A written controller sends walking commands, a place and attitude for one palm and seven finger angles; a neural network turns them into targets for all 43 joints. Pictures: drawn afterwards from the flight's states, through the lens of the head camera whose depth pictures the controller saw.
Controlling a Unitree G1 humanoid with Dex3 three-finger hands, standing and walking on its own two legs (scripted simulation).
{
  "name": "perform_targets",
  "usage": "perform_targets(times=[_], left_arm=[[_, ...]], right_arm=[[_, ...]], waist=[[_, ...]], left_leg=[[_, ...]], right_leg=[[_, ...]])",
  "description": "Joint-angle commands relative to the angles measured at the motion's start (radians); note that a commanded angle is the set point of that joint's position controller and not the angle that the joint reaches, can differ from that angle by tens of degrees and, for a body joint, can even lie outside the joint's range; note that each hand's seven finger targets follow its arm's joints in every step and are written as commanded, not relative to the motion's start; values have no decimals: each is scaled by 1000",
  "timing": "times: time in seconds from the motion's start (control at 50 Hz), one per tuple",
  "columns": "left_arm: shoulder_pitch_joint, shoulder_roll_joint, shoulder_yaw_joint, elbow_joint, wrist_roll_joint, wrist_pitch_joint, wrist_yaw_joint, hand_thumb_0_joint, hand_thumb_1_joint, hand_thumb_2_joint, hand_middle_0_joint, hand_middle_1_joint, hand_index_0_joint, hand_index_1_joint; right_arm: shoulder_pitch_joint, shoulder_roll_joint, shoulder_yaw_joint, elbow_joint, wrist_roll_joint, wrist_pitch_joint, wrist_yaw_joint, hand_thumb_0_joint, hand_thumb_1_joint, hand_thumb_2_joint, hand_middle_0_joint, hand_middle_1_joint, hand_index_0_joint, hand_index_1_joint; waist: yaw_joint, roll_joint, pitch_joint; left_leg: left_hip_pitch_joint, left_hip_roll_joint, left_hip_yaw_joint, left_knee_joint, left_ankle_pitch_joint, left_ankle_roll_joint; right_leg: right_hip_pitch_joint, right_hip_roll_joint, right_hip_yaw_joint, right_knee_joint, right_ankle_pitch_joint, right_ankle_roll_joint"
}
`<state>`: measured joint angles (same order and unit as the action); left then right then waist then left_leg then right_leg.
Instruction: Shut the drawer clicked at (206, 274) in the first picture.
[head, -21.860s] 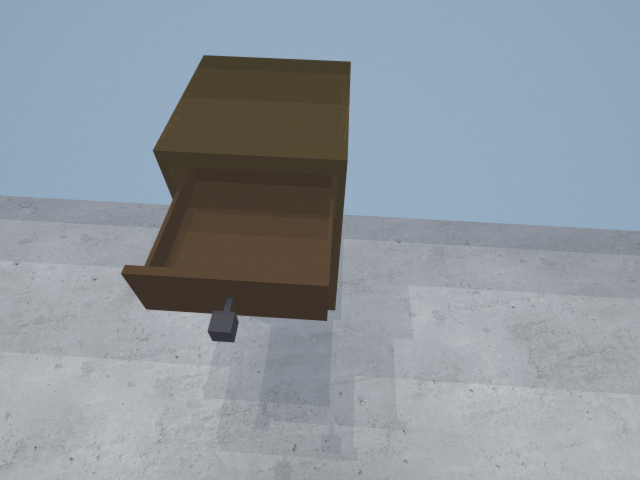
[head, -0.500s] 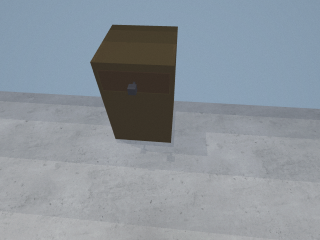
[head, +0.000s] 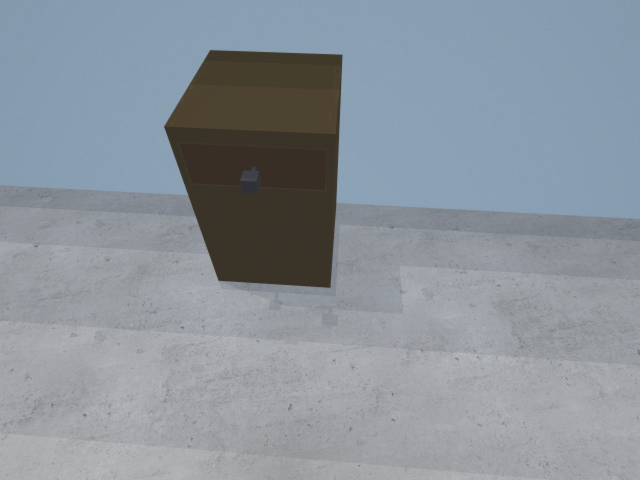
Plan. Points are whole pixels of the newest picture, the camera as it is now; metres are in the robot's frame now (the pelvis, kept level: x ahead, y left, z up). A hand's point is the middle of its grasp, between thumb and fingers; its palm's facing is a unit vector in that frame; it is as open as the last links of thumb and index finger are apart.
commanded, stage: look to check the result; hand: left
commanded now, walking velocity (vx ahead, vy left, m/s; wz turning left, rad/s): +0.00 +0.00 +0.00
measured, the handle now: (252, 177) +0.86 +0.23 -0.21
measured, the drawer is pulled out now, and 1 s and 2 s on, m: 0.00 0.00 0.00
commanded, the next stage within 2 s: stand and wait in 0.46 s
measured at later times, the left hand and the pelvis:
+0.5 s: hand out of the picture +0.00 +0.16 -0.17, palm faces +0.03 -0.98 -0.19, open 7.3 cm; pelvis +0.01 -0.01 +0.00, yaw +0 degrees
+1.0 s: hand out of the picture +0.01 +0.16 -0.17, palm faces +0.02 -0.98 -0.21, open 7.3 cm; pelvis +0.02 -0.01 +0.00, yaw +0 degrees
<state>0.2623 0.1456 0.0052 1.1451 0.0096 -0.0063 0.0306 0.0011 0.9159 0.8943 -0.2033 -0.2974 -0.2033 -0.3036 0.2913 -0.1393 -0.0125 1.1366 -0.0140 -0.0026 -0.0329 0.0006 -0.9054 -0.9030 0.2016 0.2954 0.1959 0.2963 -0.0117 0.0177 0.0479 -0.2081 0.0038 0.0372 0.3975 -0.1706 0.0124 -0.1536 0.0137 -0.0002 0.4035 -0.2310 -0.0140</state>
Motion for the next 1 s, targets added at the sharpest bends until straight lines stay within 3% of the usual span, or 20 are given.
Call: perform_targets(times=[0.0,0.2,0.28,0.42,0.56,0.86,0.98], left_arm=[[69,108,19,-23,-1,-14,8,0,900,900,-200,-300,-200,-300],[76,105,18,-16,-1,-15,10,0,900,900,-200,-300,-200,-300],[78,103,19,-16,-2,-17,10,0,900,900,-200,-300,-200,-300],[78,105,21,-16,0,-19,11,0,900,900,-200,-300,-200,-300],[72,101,20,-15,-1,-17,11,0,900,900,-200,-300,-200,-300],[74,104,23,-17,-2,-19,11,0,900,900,-200,-300,-200,-300],[75,106,24,-16,-2,-19,10,0,900,900,-200,-300,-200,-300]], right_arm=[[64,-92,-21,-19,1,-8,-6,0,-900,-900,200,300,200,300],[60,-86,-20,-12,2,-4,-6,0,-900,-900,200,300,200,300],[55,-87,-20,-13,0,-5,-7,0,-900,-900,200,300,200,300],[50,-93,-23,-15,3,-9,-9,0,-900,-900,200,300,200,300],[46,-88,-18,-10,1,-7,-9,0,-900,-900,200,300,200,300],[47,-92,-19,-8,2,-11,-10,0,-900,-900,200,300,200,300],[51,-92,-18,-5,1,-13,-11,0,-900,-900,200,300,200,300]], waist=[[1,-9,11],[-1,-22,31],[1,-1,24],[2,-17,6],[2,-9,39],[4,-21,22],[3,0,9]], left_leg=[[61,92,-95,-58,63,22],[63,90,-88,-56,48,17],[68,92,-86,-54,59,17],[80,97,-86,-49,104,17],[68,95,-86,-63,80,15],[84,98,-82,-62,101,15],[89,99,-83,-63,113,16]], right_leg=[[-79,-96,85,-97,54,-35],[-89,-96,94,-114,38,-36],[-84,-95,93,-112,54,-36],[-61,-95,90,-102,116,-35],[-71,-93,88,-111,84,-34],[-57,-96,87,-107,116,-34],[-49,-94,89,-105,119,-35]])
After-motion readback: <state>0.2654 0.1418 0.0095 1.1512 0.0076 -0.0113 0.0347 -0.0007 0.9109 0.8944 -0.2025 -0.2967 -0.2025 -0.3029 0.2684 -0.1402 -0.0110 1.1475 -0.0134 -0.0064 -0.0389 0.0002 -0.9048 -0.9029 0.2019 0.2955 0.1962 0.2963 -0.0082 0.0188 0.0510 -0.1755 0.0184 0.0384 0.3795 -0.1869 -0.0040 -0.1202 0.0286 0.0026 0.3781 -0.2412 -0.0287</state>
